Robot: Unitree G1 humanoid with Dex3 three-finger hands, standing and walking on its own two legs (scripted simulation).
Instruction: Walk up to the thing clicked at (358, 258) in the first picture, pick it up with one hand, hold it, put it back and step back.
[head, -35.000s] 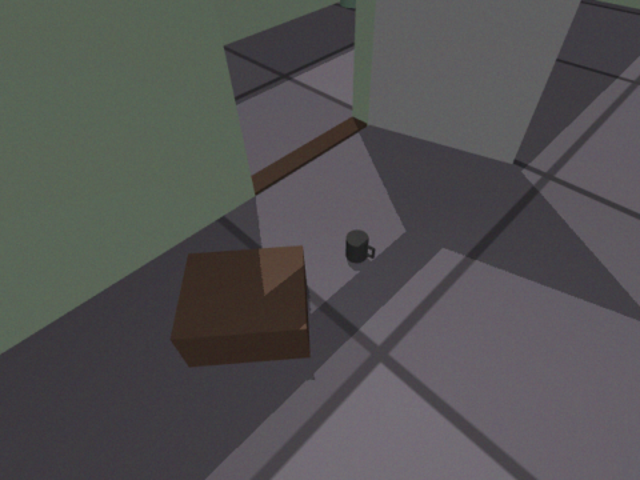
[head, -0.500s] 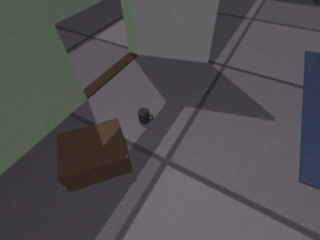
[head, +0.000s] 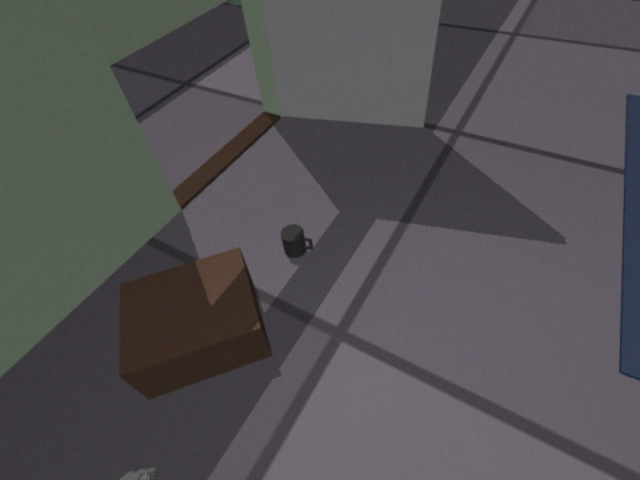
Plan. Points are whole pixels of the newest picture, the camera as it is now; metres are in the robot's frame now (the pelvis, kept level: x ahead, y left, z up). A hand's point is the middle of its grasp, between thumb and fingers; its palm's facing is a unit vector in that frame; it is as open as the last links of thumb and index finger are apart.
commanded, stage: step back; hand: left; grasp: from above
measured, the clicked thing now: (297, 242) +1.06 +0.19 -0.71
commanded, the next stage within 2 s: stand in 0.22 s
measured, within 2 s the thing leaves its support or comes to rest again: neither
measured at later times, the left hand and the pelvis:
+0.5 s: hand out of the picture +0.13 +0.28 -0.14, palm faces -0.03 -0.95 -0.31, open 7.3 cm; pelvis +0.03 +0.03 +0.02, yaw -1 degrees
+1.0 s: hand out of the picture +0.10 +0.26 -0.13, palm faces -0.04 -0.93 -0.36, open 7.3 cm; pelvis +0.03 +0.00 +0.02, yaw +0 degrees
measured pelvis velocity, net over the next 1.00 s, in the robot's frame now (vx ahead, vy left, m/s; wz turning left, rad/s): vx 0.03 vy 0.00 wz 0.00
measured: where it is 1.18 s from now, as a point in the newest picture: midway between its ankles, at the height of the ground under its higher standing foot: outside the picture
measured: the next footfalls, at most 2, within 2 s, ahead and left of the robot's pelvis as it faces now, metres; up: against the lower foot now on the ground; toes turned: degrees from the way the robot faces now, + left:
left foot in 0.08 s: +0.03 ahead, +0.15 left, +0.00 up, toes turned +0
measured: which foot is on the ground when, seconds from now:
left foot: up 0.00-0.06, down 0.08-1.00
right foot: down 0.00-1.00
